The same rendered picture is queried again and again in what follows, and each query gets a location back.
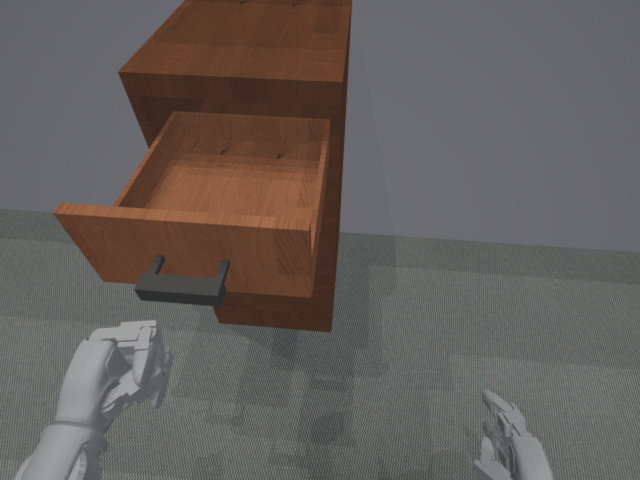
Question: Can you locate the handle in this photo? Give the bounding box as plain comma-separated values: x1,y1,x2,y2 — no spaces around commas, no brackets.
134,255,230,307

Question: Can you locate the robot right hand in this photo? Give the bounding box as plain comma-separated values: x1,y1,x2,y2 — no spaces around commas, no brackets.
474,389,554,480

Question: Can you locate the cabinet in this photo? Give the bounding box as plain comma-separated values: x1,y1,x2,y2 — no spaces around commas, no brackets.
118,0,352,332

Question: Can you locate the robot left hand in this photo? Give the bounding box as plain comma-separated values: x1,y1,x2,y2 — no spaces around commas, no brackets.
55,320,174,435

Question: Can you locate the left robot forearm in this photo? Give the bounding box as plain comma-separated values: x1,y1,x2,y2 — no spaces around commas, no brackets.
13,422,108,480

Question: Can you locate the drawer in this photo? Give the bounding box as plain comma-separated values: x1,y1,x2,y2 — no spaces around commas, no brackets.
53,111,330,298

